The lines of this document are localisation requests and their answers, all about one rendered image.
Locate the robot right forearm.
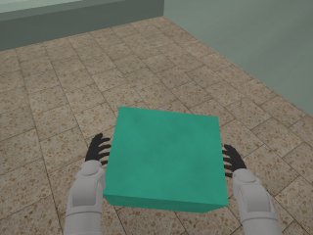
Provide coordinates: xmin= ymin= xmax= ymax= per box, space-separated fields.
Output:
xmin=232 ymin=168 xmax=283 ymax=235

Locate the robot right hand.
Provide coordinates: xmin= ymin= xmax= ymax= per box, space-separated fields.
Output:
xmin=222 ymin=144 xmax=247 ymax=178

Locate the robot left forearm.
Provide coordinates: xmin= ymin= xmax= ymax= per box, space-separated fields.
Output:
xmin=64 ymin=160 xmax=106 ymax=235

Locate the carton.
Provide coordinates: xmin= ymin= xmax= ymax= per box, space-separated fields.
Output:
xmin=103 ymin=106 xmax=229 ymax=213

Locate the robot left hand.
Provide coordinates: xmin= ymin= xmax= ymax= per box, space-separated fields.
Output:
xmin=85 ymin=132 xmax=112 ymax=165

